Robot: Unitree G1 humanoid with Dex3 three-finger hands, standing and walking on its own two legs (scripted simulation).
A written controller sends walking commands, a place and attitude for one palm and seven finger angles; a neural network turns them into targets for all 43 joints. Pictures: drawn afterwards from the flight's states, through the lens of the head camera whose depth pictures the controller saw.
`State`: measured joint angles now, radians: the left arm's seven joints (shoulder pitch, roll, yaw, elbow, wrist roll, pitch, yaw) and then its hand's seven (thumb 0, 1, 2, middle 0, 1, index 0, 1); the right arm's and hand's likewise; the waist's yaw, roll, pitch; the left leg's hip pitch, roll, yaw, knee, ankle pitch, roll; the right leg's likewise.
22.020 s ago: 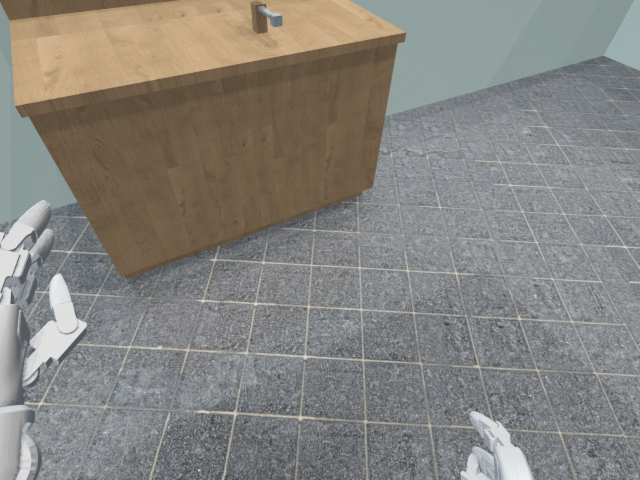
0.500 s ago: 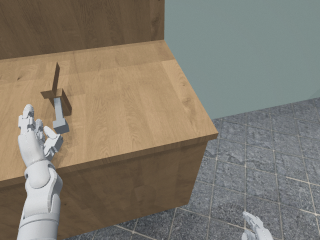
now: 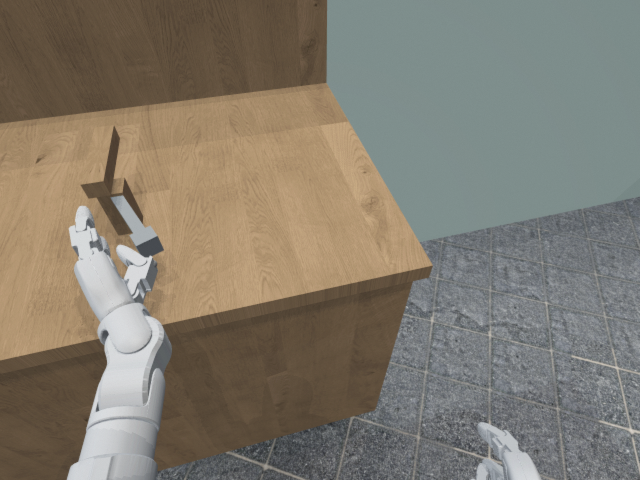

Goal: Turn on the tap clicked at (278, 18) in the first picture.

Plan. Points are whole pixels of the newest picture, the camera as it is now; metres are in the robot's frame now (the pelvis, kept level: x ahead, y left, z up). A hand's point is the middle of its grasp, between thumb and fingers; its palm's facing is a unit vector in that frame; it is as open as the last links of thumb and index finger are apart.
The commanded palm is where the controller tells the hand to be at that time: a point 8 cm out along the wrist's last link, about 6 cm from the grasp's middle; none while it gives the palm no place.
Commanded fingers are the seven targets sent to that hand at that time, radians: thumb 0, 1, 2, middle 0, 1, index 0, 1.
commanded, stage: push the lever round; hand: left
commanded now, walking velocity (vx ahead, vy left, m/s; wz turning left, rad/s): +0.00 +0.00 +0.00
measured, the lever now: (147, 242) +0.38 +0.26 +0.10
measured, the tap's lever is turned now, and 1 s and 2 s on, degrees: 24 52 71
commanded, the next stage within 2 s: lift the hand up off the lever in 1.72 s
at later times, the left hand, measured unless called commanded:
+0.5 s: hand (180, 251) +0.37 +0.21 +0.10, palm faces +0.73 -0.68 -0.05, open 7.5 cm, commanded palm +0.32 +0.22 +0.10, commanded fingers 0.00 0.90 0.90 -0.15 -0.15 -0.15 -0.15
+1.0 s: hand (205, 233) +0.40 +0.18 +0.10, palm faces +0.79 -0.62 -0.07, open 7.5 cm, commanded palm +0.35 +0.20 +0.10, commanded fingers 0.00 0.90 0.90 -0.15 -0.15 -0.15 -0.15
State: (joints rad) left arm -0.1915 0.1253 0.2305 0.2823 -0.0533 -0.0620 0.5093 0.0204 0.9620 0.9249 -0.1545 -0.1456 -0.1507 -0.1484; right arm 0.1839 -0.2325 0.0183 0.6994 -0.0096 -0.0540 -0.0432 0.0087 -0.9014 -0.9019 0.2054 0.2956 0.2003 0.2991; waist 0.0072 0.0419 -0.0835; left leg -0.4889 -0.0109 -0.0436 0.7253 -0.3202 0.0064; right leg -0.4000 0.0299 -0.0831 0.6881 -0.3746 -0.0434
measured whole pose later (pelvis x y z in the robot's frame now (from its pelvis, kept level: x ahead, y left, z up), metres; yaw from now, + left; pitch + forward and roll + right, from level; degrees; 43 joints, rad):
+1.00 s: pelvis +0.00 -0.01 +0.00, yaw +1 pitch +7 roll -1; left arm -0.51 0.00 0.23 0.56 0.06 0.00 0.85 0.00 0.96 0.93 -0.15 -0.15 -0.15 -0.15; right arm 0.16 -0.20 -0.01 0.76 -0.06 0.02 0.00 0.01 -0.90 -0.90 0.20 0.30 0.20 0.30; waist -0.02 0.04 -0.11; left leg -0.55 -0.01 -0.06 0.74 -0.32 -0.01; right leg -0.45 0.04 -0.10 0.71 -0.38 -0.06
